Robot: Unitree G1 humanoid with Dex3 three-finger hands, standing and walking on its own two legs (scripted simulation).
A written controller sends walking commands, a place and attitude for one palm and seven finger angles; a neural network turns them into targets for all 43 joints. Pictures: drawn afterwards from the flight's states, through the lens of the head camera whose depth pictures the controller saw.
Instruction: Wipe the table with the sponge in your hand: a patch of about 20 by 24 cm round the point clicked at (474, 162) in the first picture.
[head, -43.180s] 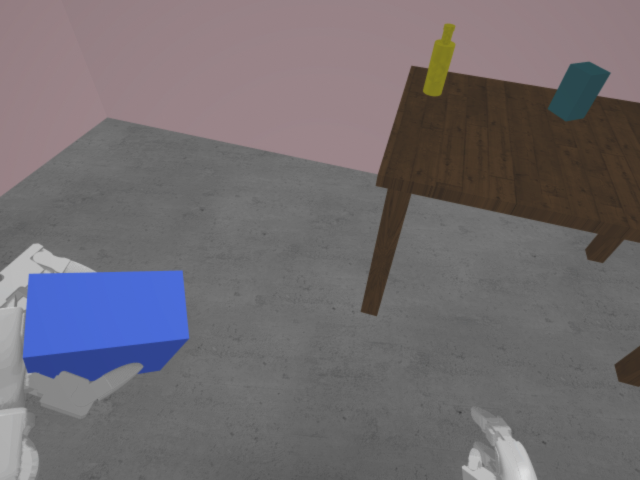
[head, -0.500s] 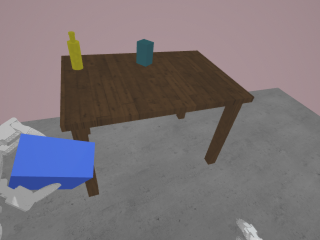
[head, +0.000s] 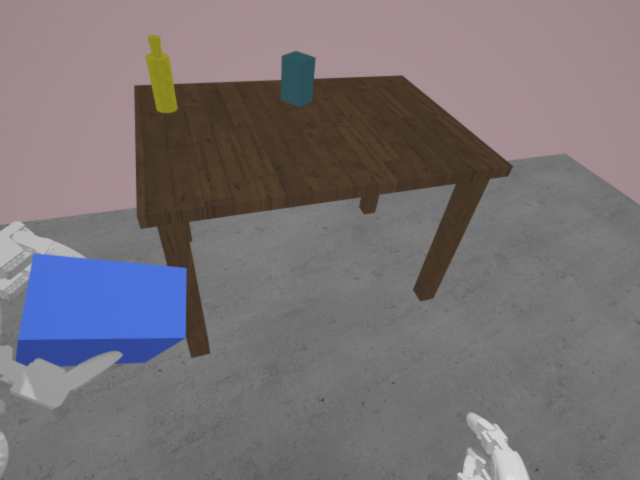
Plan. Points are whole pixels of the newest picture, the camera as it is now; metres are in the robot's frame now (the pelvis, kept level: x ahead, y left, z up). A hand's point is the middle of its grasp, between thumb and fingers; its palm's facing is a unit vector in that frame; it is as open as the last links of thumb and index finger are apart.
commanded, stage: stop stepping back and stand still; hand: left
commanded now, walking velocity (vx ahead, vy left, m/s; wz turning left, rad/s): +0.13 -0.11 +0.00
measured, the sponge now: (122, 318) +0.22 +0.21 +0.15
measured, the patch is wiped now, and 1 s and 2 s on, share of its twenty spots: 1.00 1.00 1.00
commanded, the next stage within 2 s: stand and wait in 0.08 s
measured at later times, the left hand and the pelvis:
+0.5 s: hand (88, 298) +0.23 +0.24 +0.18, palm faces +0.45 -0.81 -0.37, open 10.6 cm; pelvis +0.03 -0.02 +0.01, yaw +2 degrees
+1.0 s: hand (79, 308) +0.22 +0.25 +0.17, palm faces +0.43 -0.84 -0.33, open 10.6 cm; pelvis +0.02 +0.00 +0.02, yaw +1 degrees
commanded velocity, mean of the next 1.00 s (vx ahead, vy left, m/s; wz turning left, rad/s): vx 0.00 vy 0.00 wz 0.00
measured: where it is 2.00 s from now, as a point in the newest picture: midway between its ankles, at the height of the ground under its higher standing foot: outside the picture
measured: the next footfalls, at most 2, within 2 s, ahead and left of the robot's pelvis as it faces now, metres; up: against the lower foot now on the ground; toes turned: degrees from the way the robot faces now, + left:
right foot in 0.16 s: +0.08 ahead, -0.13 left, +0.00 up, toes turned -2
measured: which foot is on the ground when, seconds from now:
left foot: down 0.00-1.00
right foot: up 0.00-0.14, down 0.16-1.00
